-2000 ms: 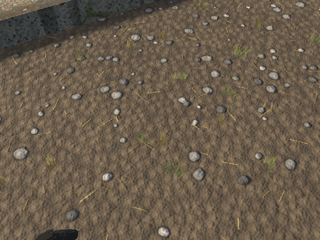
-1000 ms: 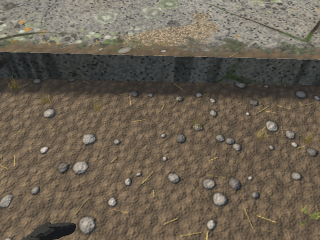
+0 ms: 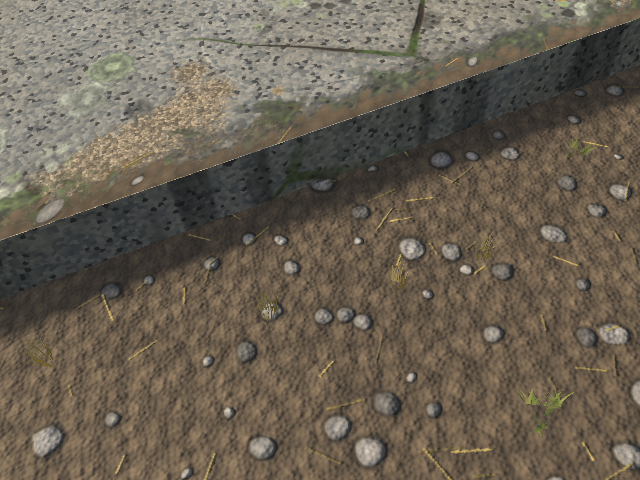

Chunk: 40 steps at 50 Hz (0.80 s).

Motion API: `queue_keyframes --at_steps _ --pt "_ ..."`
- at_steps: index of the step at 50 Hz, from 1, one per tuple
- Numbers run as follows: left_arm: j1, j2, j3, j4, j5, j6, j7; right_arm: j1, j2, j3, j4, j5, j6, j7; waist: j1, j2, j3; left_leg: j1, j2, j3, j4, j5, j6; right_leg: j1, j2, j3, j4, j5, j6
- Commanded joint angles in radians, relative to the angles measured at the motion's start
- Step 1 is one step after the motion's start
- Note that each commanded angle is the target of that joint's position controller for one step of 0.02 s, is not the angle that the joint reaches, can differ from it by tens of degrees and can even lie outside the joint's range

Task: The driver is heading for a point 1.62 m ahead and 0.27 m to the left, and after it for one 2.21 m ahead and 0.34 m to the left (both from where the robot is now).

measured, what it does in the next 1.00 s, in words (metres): steps on the spot: left foot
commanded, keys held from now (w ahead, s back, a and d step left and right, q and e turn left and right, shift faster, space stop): no key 1.00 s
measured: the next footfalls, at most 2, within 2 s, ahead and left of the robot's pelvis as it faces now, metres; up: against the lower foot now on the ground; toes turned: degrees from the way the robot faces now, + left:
left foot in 0.28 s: +0.04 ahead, +0.15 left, +0.00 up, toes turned -2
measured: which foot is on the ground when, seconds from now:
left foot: up 0.00-0.26, down 0.28-1.00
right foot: down 0.00-1.00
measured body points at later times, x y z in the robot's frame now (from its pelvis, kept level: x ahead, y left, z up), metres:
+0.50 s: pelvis +0.01 +0.01 +0.00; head +0.02 +0.02 +0.45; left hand +0.14 +0.27 -0.13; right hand +0.11 -0.26 -0.12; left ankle +0.00 +0.15 -0.74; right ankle +0.01 -0.09 -0.74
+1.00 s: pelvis +0.01 +0.02 +0.00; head +0.02 +0.02 +0.45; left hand +0.09 +0.28 -0.14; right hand +0.07 -0.24 -0.14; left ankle +0.00 +0.15 -0.74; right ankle +0.01 -0.09 -0.74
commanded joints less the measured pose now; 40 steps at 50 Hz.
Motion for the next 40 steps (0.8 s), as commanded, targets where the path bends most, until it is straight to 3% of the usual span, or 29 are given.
queue_keyframes --at_steps 1,5,9,12,13,14,15,16,17,18,21,29,40 --pt "-0.045 0.120 0.021 -0.058 -0.003 -0.026 0.016 0.013 -0.081 -0.022 -0.047 0.001 -0.007 -0.007 -0.015 -0.179 -0.138 -0.047 0.009 -0.053 0.083 0.090 -0.015 0.153 -0.230 0.206 -0.175 0.490 -0.171" --pt "-0.042 0.115 0.017 -0.035 -0.001 -0.026 0.023 -0.012 -0.037 -0.001 -0.045 0.006 -0.008 0.000 0.005 -0.174 -0.126 0.025 0.022 -0.055 -0.160 0.132 -0.027 0.183 -0.214 0.190 -0.178 0.401 -0.168" --pt "-0.039 0.132 0.019 -0.007 0.002 -0.020 0.014 -0.020 -0.050 0.003 -0.040 0.011 -0.009 0.007 0.030 -0.182 -0.090 0.147 0.012 -0.036 -0.340 0.086 -0.021 0.133 -0.226 0.236 -0.187 0.296 -0.189" --pt "-0.065 0.105 0.006 0.017 -0.012 -0.019 0.009 0.027 -0.033 0.009 -0.012 0.008 -0.019 0.012 -0.009 -0.154 -0.072 0.274 -0.002 -0.018 -0.588 0.232 0.003 0.100 -0.197 0.241 -0.156 0.258 -0.156" --pt "-0.046 0.090 0.000 0.031 -0.014 -0.023 0.008 0.044 -0.038 0.012 -0.002 -0.004 -0.025 0.016 -0.019 -0.125 -0.077 0.358 0.011 -0.038 -0.686 0.380 0.019 0.071 -0.175 0.232 -0.149 0.233 -0.118" --pt "-0.019 0.071 -0.007 0.039 0.000 -0.033 0.005 0.060 -0.078 0.008 0.000 -0.015 -0.030 0.014 -0.004 -0.070 -0.109 0.450 0.078 -0.107 -0.673 0.556 0.041 0.034 -0.137 0.206 -0.123 0.173 -0.068" --pt "0.025 0.081 0.000 0.046 0.012 -0.043 -0.004 0.050 -0.139 -0.005 0.003 -0.009 -0.029 0.012 0.050 0.039 -0.115 0.464 0.117 -0.119 -0.608 0.623 0.078 0.009 -0.063 0.138 -0.102 0.085 -0.033" --pt "-0.001 0.066 -0.004 0.051 0.012 -0.043 -0.004 0.023 -0.099 -0.001 0.014 0.001 -0.030 0.021 0.040 0.089 -0.116 0.367 0.096 -0.113 -0.617 0.443 0.104 0.073 -0.023 0.084 -0.106 0.047 -0.001" --pt "-0.050 0.086 0.000 0.054 0.009 -0.039 -0.002 0.003 -0.057 0.010 0.009 -0.002 -0.034 0.028 0.015 0.059 -0.088 0.322 0.072 -0.103 -0.636 0.362 0.095 0.095 -0.022 0.080 -0.087 0.052 0.010" --pt "-0.070 0.083 0.002 0.053 0.003 -0.032 0.003 -0.004 -0.049 0.014 0.014 -0.010 -0.040 0.028 0.010 0.047 -0.082 0.304 0.064 -0.094 -0.643 0.347 0.079 0.103 -0.027 0.080 -0.077 0.079 0.005" --pt "-0.055 0.075 0.003 0.072 0.002 -0.013 0.011 0.015 -0.046 0.020 0.038 -0.008 -0.055 0.026 0.007 0.024 -0.063 0.304 0.046 -0.075 -0.635 0.355 0.060 0.101 -0.038 0.094 -0.083 0.125 -0.009" --pt "-0.031 0.067 0.007 0.151 -0.003 -0.017 0.020 0.022 -0.043 0.032 0.092 -0.004 -0.050 0.013 0.001 -0.039 -0.039 0.311 0.028 -0.066 -0.634 0.334 0.064 0.105 -0.036 0.088 -0.093 0.143 0.009" --pt "-0.017 0.070 0.005 0.248 -0.007 -0.019 0.031 0.030 -0.028 0.043 0.171 -0.002 -0.046 0.011 0.003 -0.042 -0.028 0.311 0.006 -0.051 -0.647 0.328 0.065 0.123 -0.036 0.077 -0.101 0.155 0.016"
